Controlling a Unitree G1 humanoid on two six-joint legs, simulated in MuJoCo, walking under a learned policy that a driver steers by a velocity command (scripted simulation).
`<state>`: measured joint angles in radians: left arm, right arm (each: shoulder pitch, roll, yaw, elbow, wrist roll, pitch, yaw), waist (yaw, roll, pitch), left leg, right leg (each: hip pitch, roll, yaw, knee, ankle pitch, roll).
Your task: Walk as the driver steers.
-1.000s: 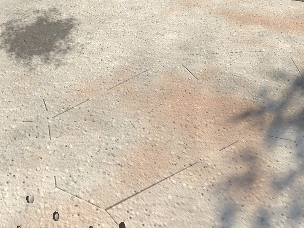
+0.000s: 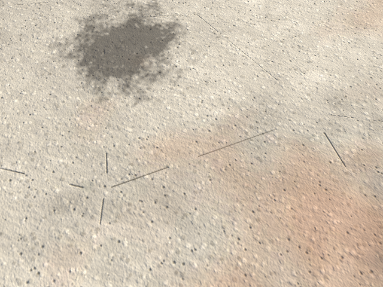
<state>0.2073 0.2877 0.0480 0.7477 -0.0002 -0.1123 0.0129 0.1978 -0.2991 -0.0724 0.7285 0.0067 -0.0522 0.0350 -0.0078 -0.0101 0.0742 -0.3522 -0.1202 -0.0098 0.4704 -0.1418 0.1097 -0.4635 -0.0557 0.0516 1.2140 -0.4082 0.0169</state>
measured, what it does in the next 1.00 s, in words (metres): walks ahead, turning left: right foot, then left foot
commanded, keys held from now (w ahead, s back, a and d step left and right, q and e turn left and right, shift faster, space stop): q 0.34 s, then no key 0.66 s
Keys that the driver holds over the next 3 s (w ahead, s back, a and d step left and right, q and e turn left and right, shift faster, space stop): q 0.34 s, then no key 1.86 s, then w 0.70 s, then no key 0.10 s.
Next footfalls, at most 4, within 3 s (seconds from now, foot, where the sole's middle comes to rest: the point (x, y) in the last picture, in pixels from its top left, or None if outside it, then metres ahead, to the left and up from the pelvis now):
0.30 right None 0.31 -0.12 -0.77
0.66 left None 0.17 0.11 -0.77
2.98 left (138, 222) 0.66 0.21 -0.77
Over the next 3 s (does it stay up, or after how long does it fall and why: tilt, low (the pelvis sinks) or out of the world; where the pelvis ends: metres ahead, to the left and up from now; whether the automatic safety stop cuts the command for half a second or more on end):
stays up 0.51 0.07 -0.02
